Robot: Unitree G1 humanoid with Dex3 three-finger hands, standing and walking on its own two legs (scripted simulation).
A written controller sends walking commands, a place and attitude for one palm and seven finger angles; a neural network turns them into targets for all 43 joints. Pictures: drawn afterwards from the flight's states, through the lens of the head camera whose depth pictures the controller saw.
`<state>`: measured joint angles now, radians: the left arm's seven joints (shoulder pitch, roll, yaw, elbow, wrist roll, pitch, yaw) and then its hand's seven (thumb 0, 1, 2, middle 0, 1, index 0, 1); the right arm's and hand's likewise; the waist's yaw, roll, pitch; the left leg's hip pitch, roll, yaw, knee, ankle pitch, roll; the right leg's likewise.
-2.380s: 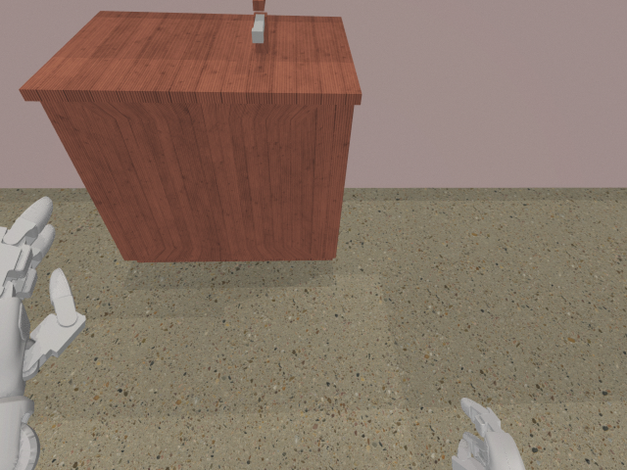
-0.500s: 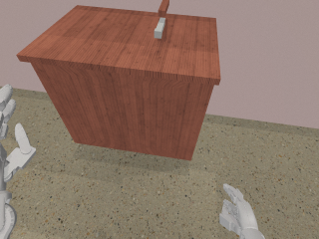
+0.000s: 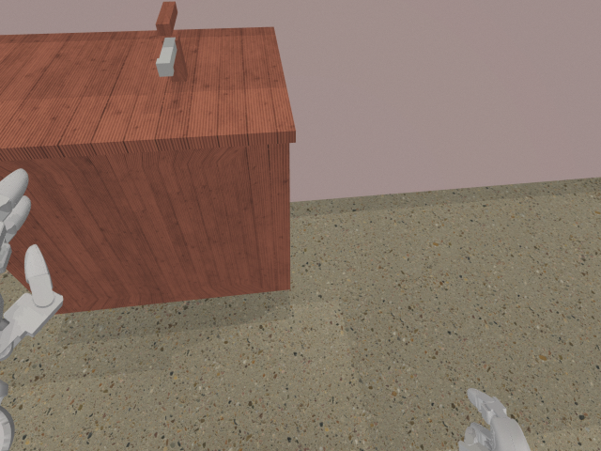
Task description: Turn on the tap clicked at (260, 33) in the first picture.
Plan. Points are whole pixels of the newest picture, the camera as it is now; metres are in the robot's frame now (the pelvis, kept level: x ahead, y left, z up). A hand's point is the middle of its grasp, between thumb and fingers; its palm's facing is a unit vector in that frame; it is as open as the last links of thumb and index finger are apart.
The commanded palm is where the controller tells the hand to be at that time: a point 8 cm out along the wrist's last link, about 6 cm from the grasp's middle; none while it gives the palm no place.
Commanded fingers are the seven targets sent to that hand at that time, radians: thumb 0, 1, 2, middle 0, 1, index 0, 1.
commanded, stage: turn to face it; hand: left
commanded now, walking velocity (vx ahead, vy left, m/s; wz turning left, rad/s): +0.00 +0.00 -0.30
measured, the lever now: (165, 67) +0.80 +0.33 +0.12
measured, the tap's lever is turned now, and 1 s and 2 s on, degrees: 0 0 0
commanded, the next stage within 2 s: take the last steps up to it in 0.18 s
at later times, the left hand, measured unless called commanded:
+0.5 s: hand (101, 357) +0.17 +0.18 +0.18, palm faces +0.25 -0.86 -0.44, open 7.4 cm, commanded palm +0.12 +0.24 +0.18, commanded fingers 0.00 0.90 0.90 -0.20 -0.30 -0.20 -0.30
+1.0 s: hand (108, 334) +0.19 +0.18 +0.18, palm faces +0.31 -0.85 -0.42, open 7.4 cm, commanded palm +0.13 +0.24 +0.18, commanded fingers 0.00 0.90 0.90 -0.20 -0.30 -0.20 -0.30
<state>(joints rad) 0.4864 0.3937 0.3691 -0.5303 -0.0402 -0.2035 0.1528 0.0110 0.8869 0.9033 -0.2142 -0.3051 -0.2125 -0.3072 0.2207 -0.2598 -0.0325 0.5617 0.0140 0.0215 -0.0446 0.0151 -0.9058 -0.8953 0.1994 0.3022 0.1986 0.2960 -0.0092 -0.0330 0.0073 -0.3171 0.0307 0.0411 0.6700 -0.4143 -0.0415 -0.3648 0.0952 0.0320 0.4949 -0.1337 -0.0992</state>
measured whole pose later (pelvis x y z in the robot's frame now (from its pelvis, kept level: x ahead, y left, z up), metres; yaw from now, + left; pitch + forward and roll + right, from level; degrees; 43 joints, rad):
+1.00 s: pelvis -0.05 -0.03 +0.00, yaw -6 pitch +0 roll +1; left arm 0.43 0.33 0.33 -0.42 0.00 -0.25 0.14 0.01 0.89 0.90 -0.21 -0.30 -0.21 -0.31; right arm 0.20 -0.19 0.00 0.68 0.00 -0.05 -0.05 0.01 -0.90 -0.89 0.21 0.30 0.20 0.30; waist 0.00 0.03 0.02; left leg -0.50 0.06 0.05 1.07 -0.35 -0.02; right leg -0.24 -0.05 -0.15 0.55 -0.30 -0.03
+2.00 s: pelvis +0.19 +0.01 +0.00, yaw -9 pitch +1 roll +1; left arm 0.42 0.40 0.41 -0.52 -0.02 -0.24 0.16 0.01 0.89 0.90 -0.21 -0.30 -0.21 -0.31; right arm 0.16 -0.15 -0.02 0.60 0.01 -0.08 -0.05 0.01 -0.90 -0.90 0.20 0.30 0.20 0.30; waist -0.02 -0.04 0.05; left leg -0.33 0.09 0.18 0.58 -0.25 0.01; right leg -0.47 -0.08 -0.09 1.12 -0.50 0.02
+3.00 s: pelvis +0.29 -0.03 +0.00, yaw -10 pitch -1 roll +0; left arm 0.47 0.33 0.32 -0.49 -0.05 -0.15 0.15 0.01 0.89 0.90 -0.21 -0.30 -0.21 -0.31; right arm 0.20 -0.19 0.04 0.63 0.00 -0.07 -0.05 0.01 -0.90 -0.89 0.21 0.30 0.21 0.30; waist 0.01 0.03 0.03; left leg -0.34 0.06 0.05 0.67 -0.35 -0.03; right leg -0.26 0.01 -0.10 0.52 -0.26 -0.06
